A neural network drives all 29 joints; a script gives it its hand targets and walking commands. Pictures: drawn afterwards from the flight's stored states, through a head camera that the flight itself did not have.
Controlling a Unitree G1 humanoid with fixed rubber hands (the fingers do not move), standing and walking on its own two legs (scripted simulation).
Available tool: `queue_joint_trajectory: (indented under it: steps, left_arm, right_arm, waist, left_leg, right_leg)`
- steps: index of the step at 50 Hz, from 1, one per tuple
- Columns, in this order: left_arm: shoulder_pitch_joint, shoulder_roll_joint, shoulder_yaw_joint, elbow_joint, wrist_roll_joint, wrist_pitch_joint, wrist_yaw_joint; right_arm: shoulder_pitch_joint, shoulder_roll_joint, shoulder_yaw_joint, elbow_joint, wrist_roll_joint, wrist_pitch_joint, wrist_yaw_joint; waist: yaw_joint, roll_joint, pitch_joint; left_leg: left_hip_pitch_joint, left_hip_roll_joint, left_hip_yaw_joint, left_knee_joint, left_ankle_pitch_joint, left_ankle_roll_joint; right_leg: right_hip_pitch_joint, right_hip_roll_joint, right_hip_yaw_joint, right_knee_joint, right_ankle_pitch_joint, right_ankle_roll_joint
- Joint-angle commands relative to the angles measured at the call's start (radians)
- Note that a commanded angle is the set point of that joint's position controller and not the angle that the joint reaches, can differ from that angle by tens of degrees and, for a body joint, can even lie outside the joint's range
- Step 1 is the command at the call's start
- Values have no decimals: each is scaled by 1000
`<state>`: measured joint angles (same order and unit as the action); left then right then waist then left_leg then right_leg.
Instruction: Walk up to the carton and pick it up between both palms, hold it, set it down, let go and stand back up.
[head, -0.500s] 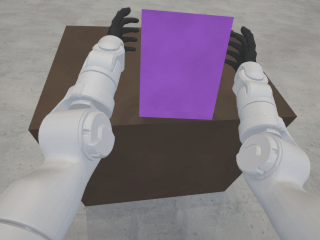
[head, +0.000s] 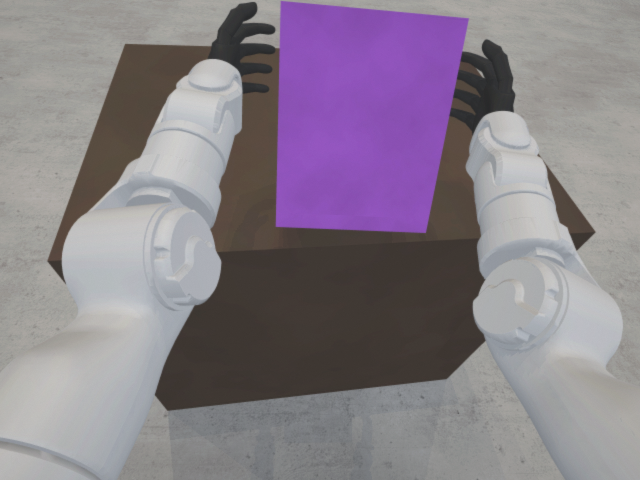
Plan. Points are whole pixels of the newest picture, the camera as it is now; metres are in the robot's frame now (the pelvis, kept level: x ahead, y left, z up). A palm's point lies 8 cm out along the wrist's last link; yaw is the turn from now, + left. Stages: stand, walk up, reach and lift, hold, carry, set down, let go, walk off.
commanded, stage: set down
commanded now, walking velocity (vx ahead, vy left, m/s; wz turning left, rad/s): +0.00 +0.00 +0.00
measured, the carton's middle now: (351, 120) +0.56 -0.05 +0.15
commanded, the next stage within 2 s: none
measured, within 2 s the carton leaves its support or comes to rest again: neither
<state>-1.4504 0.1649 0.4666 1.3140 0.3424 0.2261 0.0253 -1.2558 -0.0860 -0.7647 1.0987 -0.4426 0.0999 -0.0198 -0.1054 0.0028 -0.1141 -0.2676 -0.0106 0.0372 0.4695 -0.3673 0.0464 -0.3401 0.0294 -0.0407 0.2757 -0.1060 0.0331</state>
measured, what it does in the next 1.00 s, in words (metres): stands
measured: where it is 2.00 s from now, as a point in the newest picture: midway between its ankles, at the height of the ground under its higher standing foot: outside the picture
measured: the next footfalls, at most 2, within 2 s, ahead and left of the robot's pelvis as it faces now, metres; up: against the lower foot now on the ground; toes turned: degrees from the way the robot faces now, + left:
none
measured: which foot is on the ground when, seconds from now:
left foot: down 0.00-1.00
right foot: down 0.00-1.00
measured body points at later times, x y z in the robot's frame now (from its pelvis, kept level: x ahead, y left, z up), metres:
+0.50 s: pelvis +0.00 +0.00 +0.00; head +0.04 +0.03 +0.45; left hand +0.51 +0.11 +0.24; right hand +0.47 -0.19 +0.23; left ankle -0.10 +0.05 -0.74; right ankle +0.01 -0.15 -0.74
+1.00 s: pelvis -0.01 +0.00 +0.00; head +0.03 +0.03 +0.45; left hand +0.50 +0.11 +0.24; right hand +0.46 -0.19 +0.23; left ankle -0.10 +0.05 -0.74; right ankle +0.01 -0.15 -0.74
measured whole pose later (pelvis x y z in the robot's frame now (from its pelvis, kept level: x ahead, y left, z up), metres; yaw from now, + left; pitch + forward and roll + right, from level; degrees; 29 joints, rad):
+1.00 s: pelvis -0.01 +0.00 +0.00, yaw +0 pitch +11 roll -4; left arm -1.45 0.18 0.54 1.33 0.34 0.16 0.00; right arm -1.28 -0.06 -0.81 1.09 -0.50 0.08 -0.02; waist -0.11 0.00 -0.11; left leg -0.31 -0.02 0.04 0.47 -0.35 0.05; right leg -0.38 0.02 -0.04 0.28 -0.09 0.03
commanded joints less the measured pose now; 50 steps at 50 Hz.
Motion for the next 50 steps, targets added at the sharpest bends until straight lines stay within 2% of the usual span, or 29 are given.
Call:
queue_joint_trajectory:
  steps: [1, 2, 3, 6, 7, 9, 11, 12, 13, 15, 18, 19, 21, 22, 23, 26, 28, 29, 30, 31, 32, 35, 37, 38, 41, 42, 44, 46, 50]
  left_arm:
    - [-467, -429, -123, 38, -124, -15, -129]
    - [-447, -450, -117, 42, -129, -19, -129]
    - [-463, -437, -115, 48, -124, -18, -122]
    - [-470, -400, -42, 92, -95, -26, -135]
    - [-510, -372, -33, 106, -95, -17, -133]
    - [-478, -384, -61, 44, -88, -25, -125]
    - [-435, -372, -56, 62, -83, -15, -136]
    - [-433, -384, -46, 75, -86, -29, -134]
    - [-448, -415, -89, 71, -100, -29, -136]
    - [-441, -423, -90, 72, -88, -30, -138]
    - [-427, -411, -58, 79, -94, -18, -136]
    - [-412, -414, -83, 85, -88, -19, -132]
    - [-429, -433, -111, 66, -107, -34, -133]
    - [-436, -444, -93, 84, -92, -38, -145]
    - [-460, -446, -125, 64, -129, -45, -137]
    - [-451, -444, 24, 144, -35, -43, -160]
    - [-397, -365, 26, 140, -31, -36, -157]
    - [-379, -397, -45, 81, -49, -37, -153]
    - [-422, -384, -32, 80, -55, -45, -146]
    - [-433, -409, -85, 67, -84, -51, -149]
    - [-460, -364, -33, 108, -71, -40, -147]
    - [-438, -377, -38, 54, -51, -49, -148]
    - [-477, -343, 15, 121, -51, -55, -154]
    - [-476, -324, -10, 132, -60, -51, -145]
    - [-461, -357, -25, 109, -59, -61, -148]
    - [-467, -322, 25, 115, -33, -58, -150]
    - [-461, -417, -27, 45, -29, -72, -149]
    - [-482, -295, 30, 113, -47, -70, -142]
    - [-421, -307, -14, 73, -40, -65, -140]
  right_arm:
    - [-621, 482, 66, 74, -26, -17, 138]
    - [-627, 481, 101, 83, -13, -33, 145]
    - [-640, 478, 72, 79, -35, -41, 145]
    - [-610, 537, 107, 7, -32, -26, 140]
    - [-596, 563, 120, 15, -60, 3, 133]
    - [-569, 553, 124, 18, -29, 8, 138]
    - [-557, 500, 99, 70, -31, 28, 136]
    - [-567, 498, 96, 73, -14, 6, 140]
    - [-563, 502, 67, 90, -22, 2, 138]
    - [-585, 509, 77, 105, -23, -17, 143]
    - [-576, 498, 99, 100, -21, -2, 143]
    - [-549, 480, 66, 111, -32, -21, 143]
    - [-566, 487, 63, 83, -22, -26, 145]
    - [-555, 547, 70, 87, -46, -24, 142]
    - [-580, 512, 58, 53, -53, -43, 138]
    - [-563, 698, 104, 19, -98, 16, 140]
    - [-534, 575, 119, 15, -34, 27, 128]
    - [-521, 533, 81, 80, -20, 23, 131]
    - [-547, 535, 64, 49, -35, 5, 134]
    - [-514, 531, 89, 75, -42, 5, 135]
    - [-553, 552, 85, 40, -50, 5, 140]
    - [-513, 550, 95, 54, -27, 10, 135]
    - [-519, 598, 128, 18, -57, 25, 132]
    - [-517, 532, 73, 14, -71, 32, 128]
    - [-500, 522, 37, 51, -77, 24, 116]
    - [-502, 530, 22, 52, -81, 39, 120]
    - [-522, 597, 32, 1, -103, 14, 128]
    - [-538, 501, 31, -19, -96, 23, 126]
    - [-455, 472, 41, 59, -82, 26, 124]
  waist:
    - [-95, 100, -484]
    - [-57, 99, -491]
    - [-73, 87, -494]
    - [-11, 57, -460]
    - [-41, -8, -475]
    - [-65, 69, -504]
    - [-86, 64, -437]
    - [-60, 78, -463]
    - [-107, 113, -488]
    - [-73, 109, -469]
    - [-45, 86, -419]
    - [-87, 82, -431]
    - [-96, 114, -494]
    - [-58, 98, -445]
    - [-87, 110, -493]
    - [-27, -6, -369]
    - [-58, 65, -369]
    - [-103, 132, -426]
    - [-71, 106, -473]
    - [-97, 123, -463]
    - [-54, 83, -457]
    - [-49, 114, -442]
    - [-18, 43, -404]
    - [-76, 87, -424]
    - [-97, 100, -430]
    - [-63, 93, -384]
    - [-66, 102, -426]
    - [-44, 83, -442]
    - [-72, 91, -399]
  left_leg:
    - [80, 186, -28, -18, 1111, -179]
    - [81, 198, -30, 2, 1211, -190]
    - [66, 196, -31, 10, 1220, -186]
    - [-233, 116, -4, -73, 855, -134]
    - [-378, 90, 7, -172, 631, -88]
    - [-296, 109, -23, -173, 697, -106]
    - [-38, 155, -39, -89, 930, -140]
    - [61, 172, -27, -34, 1022, -166]
    - [91, 180, -40, -21, 1089, -188]
    - [90, 190, -27, -13, 1151, -187]
    - [16, 174, -30, -32, 1069, -165]
    - [33, 193, -40, -23, 1117, -174]
    - [93, 197, -51, 4, 1166, -187]
    - [54, 160, -25, -11, 1096, -165]
    - [-29, 174, -39, -10, 1098, -182]
    - [-237, 100, -15, -127, 687, -105]
    - [-71, 116, -28, -115, 776, -126]
    - [70, 161, -49, -55, 956, -162]
    - [76, 161, -37, -37, 981, -168]
    - [39, 163, -48, -48, 1004, -183]
    - [12, 162, -29, -50, 968, -167]
    - [48, 158, -22, -47, 967, -179]
    - [-151, 110, 0, -109, 754, -120]
    - [-167, 115, -29, -137, 763, -136]
    - [26, 142, -35, -64, 917, -178]
    - [14, 136, -35, -95, 834, -160]
    - [77, 157, -37, -71, 920, -181]
    - [-14, 140, -32, -93, 816, -170]
    - [73, 161, -31, -60, 967, -178]
  right_leg:
    - [182, -52, -35, 31, 239, -11]
    - [191, -44, -27, 13, 274, -31]
    - [150, -47, -19, -10, 228, -37]
    - [423, -113, 22, 103, 529, -7]
    - [590, -142, 34, 163, 631, 34]
    - [544, -123, 15, 198, 581, 49]
    - [289, -69, -30, 111, 326, 45]
    - [194, -50, -33, 83, 324, 16]
    - [153, -55, -34, 60, 281, 5]
    - [164, -49, -24, 28, 255, -8]
    - [220, -63, -13, 21, 280, -12]
    - [211, -61, -21, 6, 237, -23]
    - [145, -52, -26, -7, 242, -25]
    - [168, -58, -12, 8, 271, -25]
    - [193, -72, -15, 24, 285, -19]
    - [429, -121, 24, 111, 459, 45]
    - [341, -82, -9, 158, 409, 74]
    - [224, -60, -34, 110, 304, 52]
    - [190, -59, -25, 64, 283, 22]
    - [214, -66, -28, 57, 282, 10]
    - [218, -69, -17, 29, 249, 9]
    - [200, -54, -28, 71, 289, 11]
    - [349, -86, 1, 116, 395, 36]
    - [363, -90, -2, 136, 392, 43]
    - [223, -63, -26, 84, 283, 24]
    - [248, -75, -21, 72, 244, 25]
    - [163, -68, -34, 72, 222, 25]
    - [255, -77, -11, 64, 253, 21]
    - [182, -52, -33, 83, 243, 33]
